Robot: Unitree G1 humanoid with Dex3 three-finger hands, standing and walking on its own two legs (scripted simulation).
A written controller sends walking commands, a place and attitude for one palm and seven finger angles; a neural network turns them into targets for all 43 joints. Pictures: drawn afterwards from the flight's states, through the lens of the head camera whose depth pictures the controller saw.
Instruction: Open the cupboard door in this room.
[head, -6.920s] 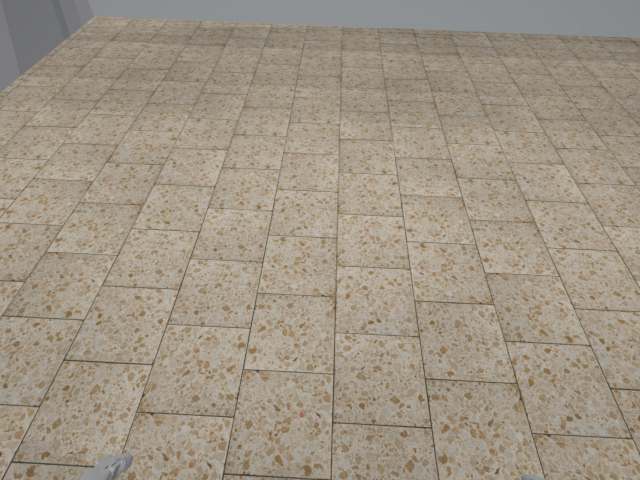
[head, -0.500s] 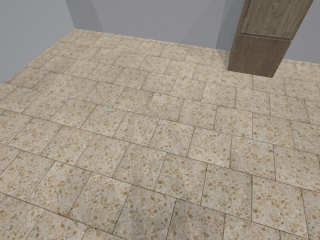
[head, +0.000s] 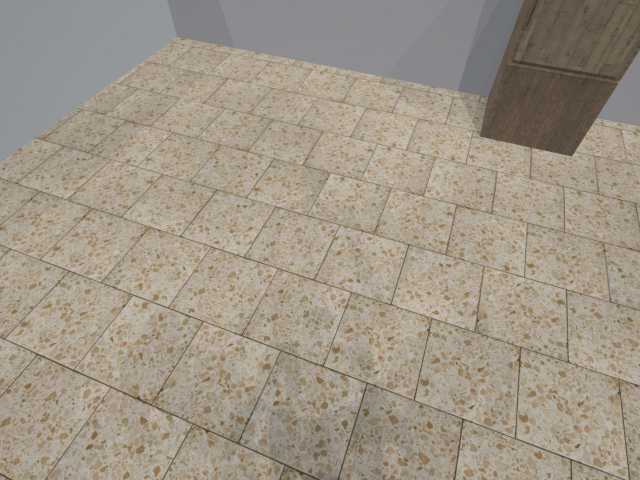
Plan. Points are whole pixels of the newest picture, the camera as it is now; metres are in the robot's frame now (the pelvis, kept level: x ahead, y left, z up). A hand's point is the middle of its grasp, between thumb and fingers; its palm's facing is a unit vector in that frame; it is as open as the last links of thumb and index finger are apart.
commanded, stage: turn or walk to find it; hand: left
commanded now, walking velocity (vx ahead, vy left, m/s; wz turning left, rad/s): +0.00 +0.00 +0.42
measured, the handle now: out of the picture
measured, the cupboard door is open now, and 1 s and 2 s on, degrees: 0 0 0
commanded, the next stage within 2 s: stand and wait in 0.20 s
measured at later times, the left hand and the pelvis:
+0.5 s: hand out of the picture +0.07 +0.20 -0.15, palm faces +0.15 -0.96 -0.24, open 7.4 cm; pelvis -0.01 +0.00 +0.01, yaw +8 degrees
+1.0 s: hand out of the picture -0.11 +0.17 -0.18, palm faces +0.40 -0.89 -0.22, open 7.4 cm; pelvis -0.05 -0.01 +0.00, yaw +21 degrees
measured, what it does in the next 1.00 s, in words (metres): steps on the spot, turning left: right foot, then left foot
